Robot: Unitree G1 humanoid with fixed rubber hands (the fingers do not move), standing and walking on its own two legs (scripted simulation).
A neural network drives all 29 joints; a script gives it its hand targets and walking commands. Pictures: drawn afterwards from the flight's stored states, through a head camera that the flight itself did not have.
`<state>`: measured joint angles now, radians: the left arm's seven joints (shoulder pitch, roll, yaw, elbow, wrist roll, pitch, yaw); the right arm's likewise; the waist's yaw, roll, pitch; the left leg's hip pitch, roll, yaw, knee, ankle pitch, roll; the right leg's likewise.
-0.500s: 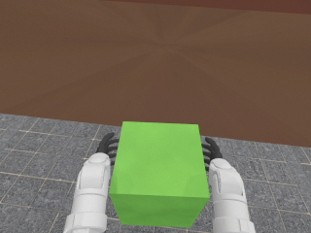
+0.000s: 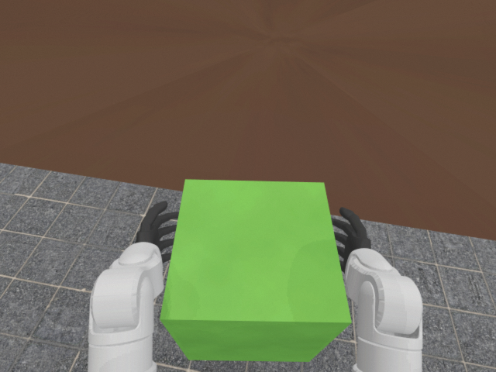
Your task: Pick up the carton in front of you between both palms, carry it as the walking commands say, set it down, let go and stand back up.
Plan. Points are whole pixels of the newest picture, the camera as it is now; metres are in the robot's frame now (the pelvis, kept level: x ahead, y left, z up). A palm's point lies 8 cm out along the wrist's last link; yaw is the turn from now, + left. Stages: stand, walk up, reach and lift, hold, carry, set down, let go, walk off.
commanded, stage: carry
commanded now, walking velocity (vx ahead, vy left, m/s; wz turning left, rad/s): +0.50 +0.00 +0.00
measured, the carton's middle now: (251, 277) +0.26 +0.01 +0.01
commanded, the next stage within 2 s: none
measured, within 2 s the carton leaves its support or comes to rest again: neither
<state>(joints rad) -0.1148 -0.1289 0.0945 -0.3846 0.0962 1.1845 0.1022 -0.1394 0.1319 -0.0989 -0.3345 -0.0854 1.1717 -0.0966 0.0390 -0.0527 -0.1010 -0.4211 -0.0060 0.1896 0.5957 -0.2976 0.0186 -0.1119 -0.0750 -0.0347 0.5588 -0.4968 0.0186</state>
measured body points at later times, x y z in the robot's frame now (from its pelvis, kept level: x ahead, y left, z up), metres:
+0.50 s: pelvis +0.31 -0.04 +0.01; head +0.33 -0.04 +0.46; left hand +0.57 +0.12 +0.06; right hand +0.59 -0.18 +0.06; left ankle +0.13 +0.06 -0.62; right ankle +0.38 -0.10 -0.72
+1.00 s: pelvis +0.64 +0.00 +0.00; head +0.66 +0.01 +0.45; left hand +0.95 +0.15 +0.11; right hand +0.94 -0.16 +0.12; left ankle +0.73 +0.07 -0.72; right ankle +0.45 -0.10 -0.63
